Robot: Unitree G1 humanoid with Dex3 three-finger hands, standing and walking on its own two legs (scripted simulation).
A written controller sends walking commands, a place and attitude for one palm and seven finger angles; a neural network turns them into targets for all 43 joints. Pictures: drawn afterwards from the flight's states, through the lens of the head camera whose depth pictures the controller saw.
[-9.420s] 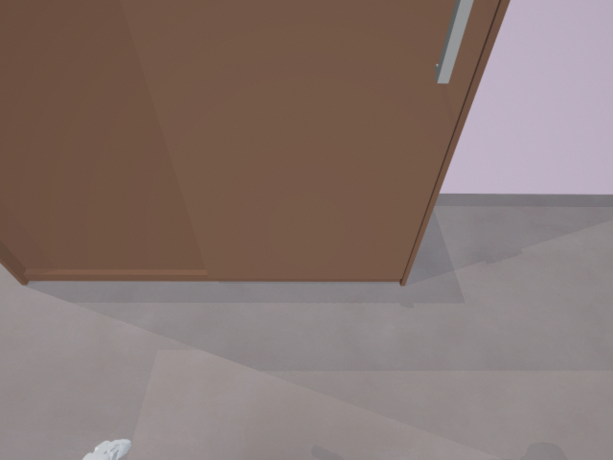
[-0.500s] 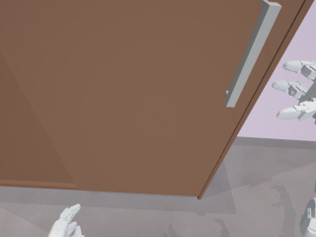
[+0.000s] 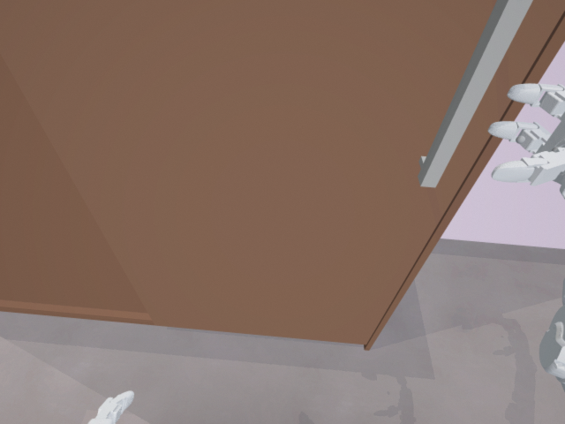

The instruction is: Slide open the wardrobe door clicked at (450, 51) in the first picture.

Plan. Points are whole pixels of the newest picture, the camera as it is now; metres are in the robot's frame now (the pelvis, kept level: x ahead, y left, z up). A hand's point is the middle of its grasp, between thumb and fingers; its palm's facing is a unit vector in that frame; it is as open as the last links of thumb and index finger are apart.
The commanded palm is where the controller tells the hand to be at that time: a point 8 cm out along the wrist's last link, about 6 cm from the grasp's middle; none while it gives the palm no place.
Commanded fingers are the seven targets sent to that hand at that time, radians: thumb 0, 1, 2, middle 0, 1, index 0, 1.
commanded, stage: move the hooked fingers beside the handle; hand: right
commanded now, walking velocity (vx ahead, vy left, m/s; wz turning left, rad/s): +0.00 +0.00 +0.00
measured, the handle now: (458, 100) +0.51 -0.18 +0.24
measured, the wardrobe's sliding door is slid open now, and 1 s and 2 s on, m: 0.00 0.00 0.00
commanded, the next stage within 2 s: feel for the door with the fingertips in 0.74 s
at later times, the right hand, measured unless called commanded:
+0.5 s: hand (521, 141) +0.44 -0.25 +0.22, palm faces +0.01 +1.00 -0.03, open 14.0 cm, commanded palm +0.42 -0.29 +0.23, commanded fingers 0.00 0.50 -0.30 0.30 1.20 0.30 1.20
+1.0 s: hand (510, 141) +0.44 -0.23 +0.23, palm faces +0.00 +1.00 -0.03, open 14.0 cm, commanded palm +0.42 -0.27 +0.23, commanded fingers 0.00 0.50 -0.30 0.30 1.20 0.30 1.20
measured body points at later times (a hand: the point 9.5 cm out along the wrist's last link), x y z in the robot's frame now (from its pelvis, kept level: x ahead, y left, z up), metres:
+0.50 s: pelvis +0.01 +0.00 +0.00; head +0.02 +0.01 +0.45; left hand +0.08 +0.27 -0.11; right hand +0.44 -0.30 +0.23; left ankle -0.01 +0.13 -0.74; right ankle -0.01 -0.11 -0.74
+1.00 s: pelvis +0.01 +0.00 +0.00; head +0.01 +0.00 +0.45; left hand +0.11 +0.26 -0.11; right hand +0.43 -0.28 +0.23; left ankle -0.01 +0.13 -0.74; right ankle -0.01 -0.11 -0.74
